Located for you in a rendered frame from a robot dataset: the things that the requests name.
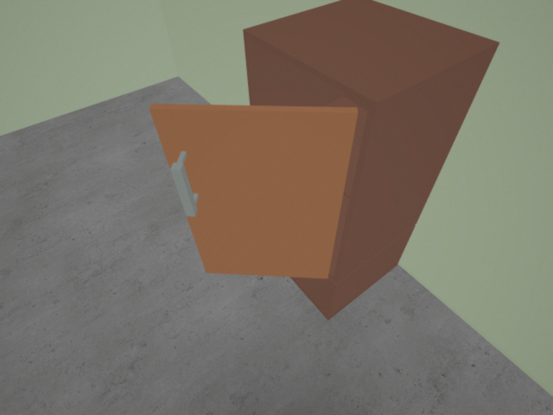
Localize handle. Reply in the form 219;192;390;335
170;151;199;217

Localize cupboard door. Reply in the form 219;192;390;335
149;104;358;279

